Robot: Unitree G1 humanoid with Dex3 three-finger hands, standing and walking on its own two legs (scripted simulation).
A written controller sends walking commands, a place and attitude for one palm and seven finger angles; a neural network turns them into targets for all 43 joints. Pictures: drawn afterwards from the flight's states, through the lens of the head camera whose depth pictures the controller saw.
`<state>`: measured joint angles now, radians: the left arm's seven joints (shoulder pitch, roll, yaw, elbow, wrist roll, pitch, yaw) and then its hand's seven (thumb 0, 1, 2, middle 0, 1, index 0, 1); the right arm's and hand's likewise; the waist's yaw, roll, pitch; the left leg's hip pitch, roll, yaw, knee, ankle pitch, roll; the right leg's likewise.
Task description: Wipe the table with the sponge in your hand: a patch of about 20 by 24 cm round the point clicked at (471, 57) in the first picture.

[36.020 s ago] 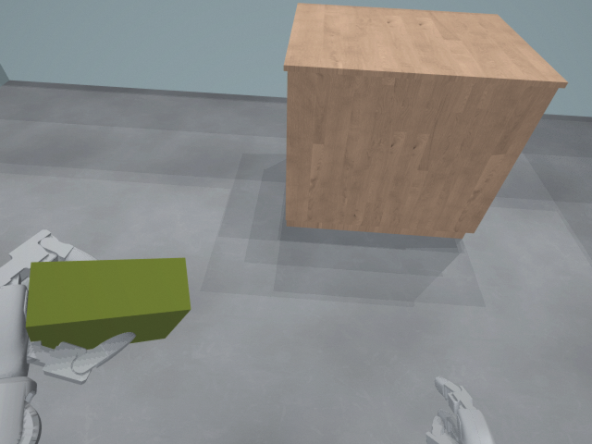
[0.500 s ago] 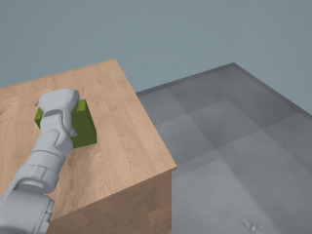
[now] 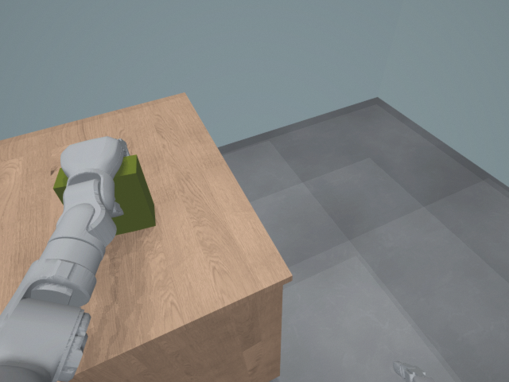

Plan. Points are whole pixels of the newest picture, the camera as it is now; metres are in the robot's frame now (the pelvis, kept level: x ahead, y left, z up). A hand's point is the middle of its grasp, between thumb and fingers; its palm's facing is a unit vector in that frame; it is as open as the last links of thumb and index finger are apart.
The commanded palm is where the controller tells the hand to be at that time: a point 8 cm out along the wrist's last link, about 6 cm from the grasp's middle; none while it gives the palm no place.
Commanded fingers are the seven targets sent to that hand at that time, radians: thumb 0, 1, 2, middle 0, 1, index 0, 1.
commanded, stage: slide back across to the first lane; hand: left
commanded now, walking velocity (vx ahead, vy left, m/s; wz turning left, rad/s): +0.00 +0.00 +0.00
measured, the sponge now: (115, 207) +0.39 +0.28 +0.06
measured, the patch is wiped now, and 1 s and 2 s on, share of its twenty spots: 1.00 1.00 1.00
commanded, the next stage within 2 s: wipe back along the first lane in 0.50 s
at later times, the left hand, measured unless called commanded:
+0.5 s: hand (63, 193) +0.37 +0.34 +0.12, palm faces -0.07 -0.02 -1.00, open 9.9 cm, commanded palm +0.35 +0.34 +0.18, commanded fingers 0.00 0.10 1.30 -1.20 -1.60 -1.20 -1.60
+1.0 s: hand (53, 211) +0.34 +0.34 +0.12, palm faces +0.02 -0.05 -1.00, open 9.9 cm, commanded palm +0.30 +0.33 +0.16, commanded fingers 0.00 0.10 1.30 -1.20 -1.60 -1.20 -1.60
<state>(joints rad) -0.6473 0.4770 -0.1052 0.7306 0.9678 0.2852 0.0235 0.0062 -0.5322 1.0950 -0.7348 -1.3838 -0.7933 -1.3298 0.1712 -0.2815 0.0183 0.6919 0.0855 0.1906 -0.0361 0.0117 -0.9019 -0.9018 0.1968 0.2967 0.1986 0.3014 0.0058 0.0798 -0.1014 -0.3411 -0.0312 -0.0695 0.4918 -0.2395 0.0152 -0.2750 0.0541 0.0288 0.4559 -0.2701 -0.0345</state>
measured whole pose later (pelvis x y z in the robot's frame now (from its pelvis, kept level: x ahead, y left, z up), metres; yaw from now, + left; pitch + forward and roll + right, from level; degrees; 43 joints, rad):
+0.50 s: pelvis +0.01 +0.01 +0.00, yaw +1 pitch +3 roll -1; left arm -0.49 0.61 -0.02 0.54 0.94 0.22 -0.09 0.00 -0.52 1.09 -0.72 -1.41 -0.77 -1.36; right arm 0.15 -0.30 0.02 0.67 0.08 0.18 -0.05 0.01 -0.90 -0.90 0.20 0.30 0.20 0.30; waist 0.03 0.08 -0.05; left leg -0.27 -0.04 -0.08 0.46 -0.24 0.03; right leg -0.19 0.04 0.02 0.40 -0.26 -0.03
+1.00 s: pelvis +0.01 +0.02 +0.00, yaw +1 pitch +3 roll -1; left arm -0.29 0.57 -0.01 0.28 0.90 0.30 -0.04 -0.01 -0.50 1.09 -0.69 -1.43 -0.75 -1.38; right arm 0.11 -0.29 0.02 0.65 0.08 0.19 -0.02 0.01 -0.90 -0.90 0.20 0.30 0.20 0.30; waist 0.05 0.09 -0.06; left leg -0.26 -0.06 -0.07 0.47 -0.25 0.05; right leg -0.18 0.02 0.03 0.40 -0.27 -0.01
